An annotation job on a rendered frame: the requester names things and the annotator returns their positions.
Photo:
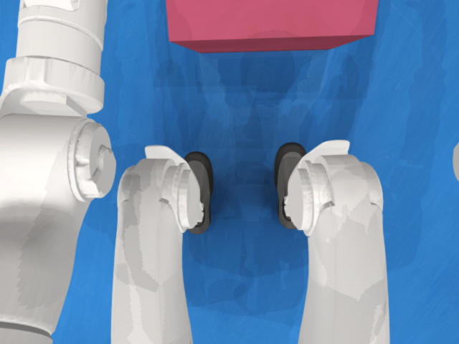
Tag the robot left upper arm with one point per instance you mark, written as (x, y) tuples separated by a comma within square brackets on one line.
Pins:
[(51, 168)]

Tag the left robot thigh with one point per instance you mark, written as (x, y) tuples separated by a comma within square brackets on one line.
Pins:
[(148, 300)]

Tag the left robot forearm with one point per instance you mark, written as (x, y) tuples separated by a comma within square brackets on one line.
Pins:
[(56, 70)]

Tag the right robot shin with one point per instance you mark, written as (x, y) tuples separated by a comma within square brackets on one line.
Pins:
[(336, 147)]

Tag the carton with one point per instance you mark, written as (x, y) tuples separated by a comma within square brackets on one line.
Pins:
[(213, 26)]

